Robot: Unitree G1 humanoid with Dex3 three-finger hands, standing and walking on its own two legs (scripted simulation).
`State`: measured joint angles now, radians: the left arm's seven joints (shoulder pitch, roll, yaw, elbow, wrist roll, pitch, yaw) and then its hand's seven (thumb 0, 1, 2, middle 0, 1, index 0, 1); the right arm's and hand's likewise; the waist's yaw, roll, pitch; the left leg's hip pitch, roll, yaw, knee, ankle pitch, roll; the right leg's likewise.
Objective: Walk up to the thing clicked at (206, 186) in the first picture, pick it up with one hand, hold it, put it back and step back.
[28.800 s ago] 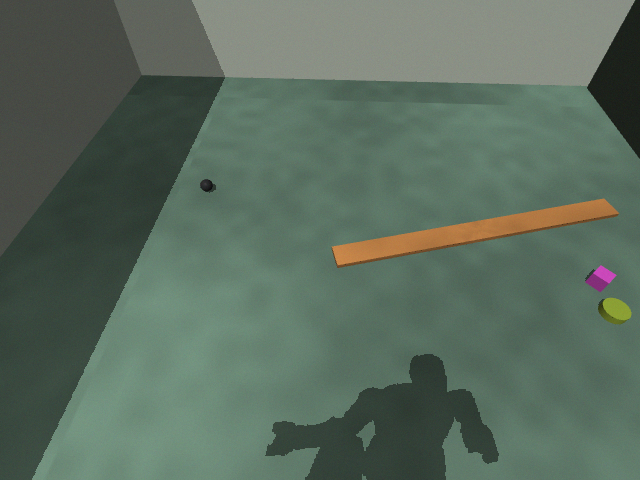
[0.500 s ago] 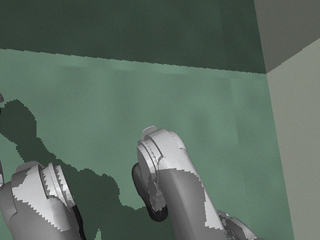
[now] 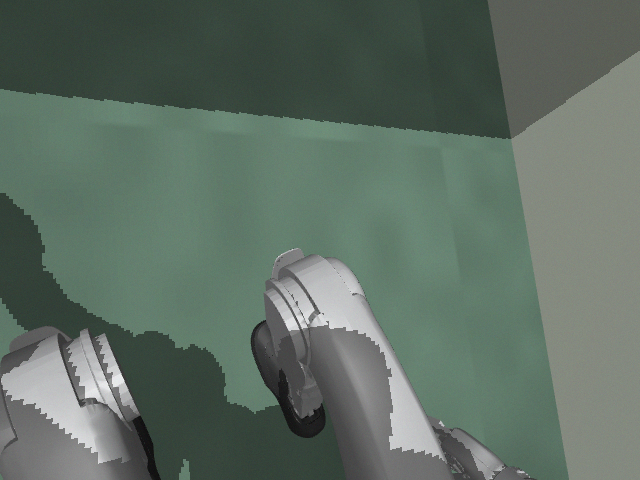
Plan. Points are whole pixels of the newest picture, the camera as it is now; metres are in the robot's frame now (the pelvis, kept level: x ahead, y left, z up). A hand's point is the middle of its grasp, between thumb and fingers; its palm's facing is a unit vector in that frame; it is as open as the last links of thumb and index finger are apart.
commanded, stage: rest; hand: left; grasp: from above
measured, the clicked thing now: out of the picture +0.45 +0.30 -0.27
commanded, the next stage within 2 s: open in 0.10 s
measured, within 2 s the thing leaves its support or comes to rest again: neither
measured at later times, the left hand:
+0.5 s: hand out of the picture +0.44 +0.30 -0.25, palm faces -0.42 -0.15 -0.89, open 9.4 cm
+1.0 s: hand out of the picture +0.44 +0.30 -0.25, palm faces -0.43 -0.15 -0.89, open 12.8 cm
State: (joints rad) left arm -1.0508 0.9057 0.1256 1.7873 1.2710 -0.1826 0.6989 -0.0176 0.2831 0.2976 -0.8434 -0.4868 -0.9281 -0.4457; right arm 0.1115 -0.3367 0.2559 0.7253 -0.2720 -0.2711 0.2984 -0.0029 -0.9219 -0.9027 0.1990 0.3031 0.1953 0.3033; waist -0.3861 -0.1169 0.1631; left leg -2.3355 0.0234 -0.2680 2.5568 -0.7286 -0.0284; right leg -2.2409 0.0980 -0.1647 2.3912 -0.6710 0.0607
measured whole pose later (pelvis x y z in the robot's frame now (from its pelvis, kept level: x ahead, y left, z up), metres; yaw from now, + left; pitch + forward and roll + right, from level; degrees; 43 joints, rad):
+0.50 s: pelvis +0.00 +0.00 +0.00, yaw +0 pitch +27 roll -13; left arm -1.06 0.94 0.10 1.79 1.25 -0.18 0.70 0.00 0.16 0.46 -0.63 -0.57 -0.67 -0.54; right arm 0.11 -0.35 0.29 0.70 -0.27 -0.28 0.30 0.00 -0.91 -0.90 0.20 0.30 0.20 0.30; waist -0.40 -0.13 0.19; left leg -2.32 0.03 -0.28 2.55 -0.72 -0.03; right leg -2.22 0.10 -0.17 2.37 -0.66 0.06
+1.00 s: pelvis -0.01 +0.00 +0.01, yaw -1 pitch +26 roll -14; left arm -1.05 0.95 0.09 1.78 1.23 -0.18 0.69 0.00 -0.29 0.81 -0.25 -0.87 -0.26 -0.85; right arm 0.11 -0.35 0.30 0.68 -0.27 -0.27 0.28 0.00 -0.91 -0.90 0.20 0.30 0.20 0.30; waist -0.40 -0.14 0.20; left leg -2.31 0.03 -0.28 2.54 -0.72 -0.03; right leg -2.21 0.10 -0.18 2.36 -0.65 0.06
